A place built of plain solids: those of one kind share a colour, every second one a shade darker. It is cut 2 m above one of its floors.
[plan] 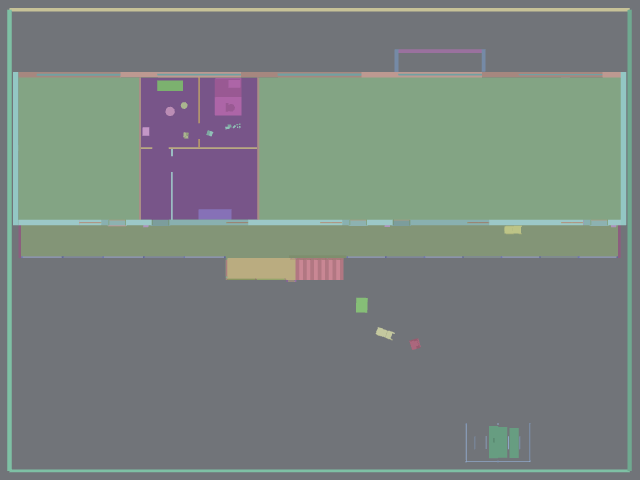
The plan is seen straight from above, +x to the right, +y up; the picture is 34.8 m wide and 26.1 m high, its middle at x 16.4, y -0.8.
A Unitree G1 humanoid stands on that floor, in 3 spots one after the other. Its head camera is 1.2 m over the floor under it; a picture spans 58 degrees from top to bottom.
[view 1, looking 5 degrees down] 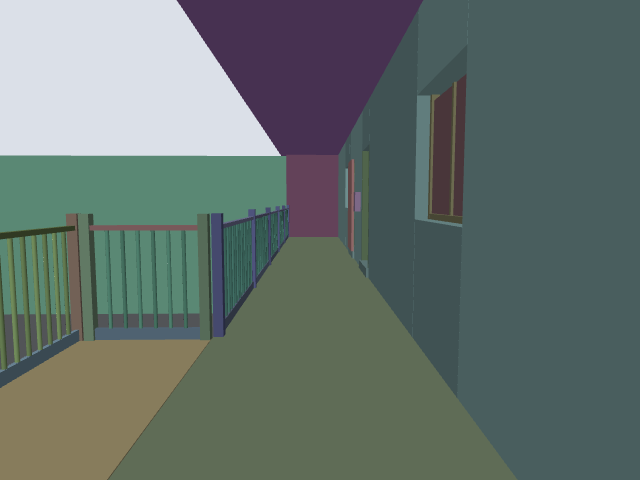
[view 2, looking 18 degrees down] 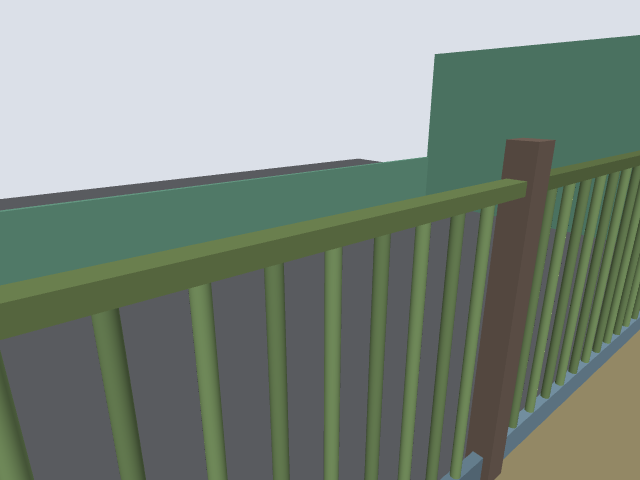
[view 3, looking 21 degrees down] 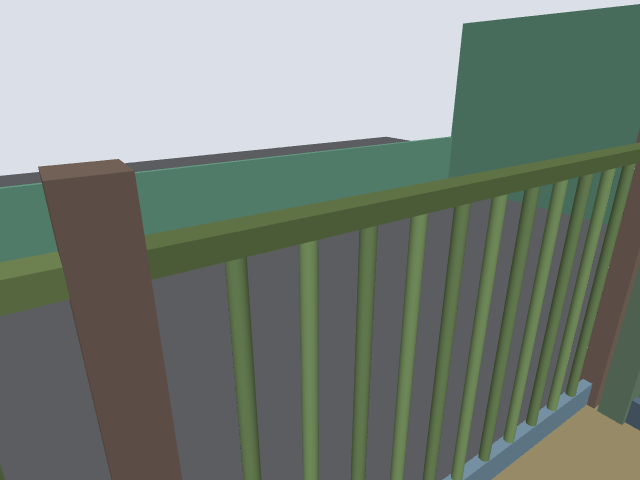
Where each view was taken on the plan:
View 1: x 15.07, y -0.89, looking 179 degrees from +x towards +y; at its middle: deck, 13.77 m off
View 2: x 14.07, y -2.38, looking -129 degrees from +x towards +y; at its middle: head_edge_guard_rail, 0.71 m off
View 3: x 12.97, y -2.38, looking -124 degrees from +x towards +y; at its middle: ground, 11.19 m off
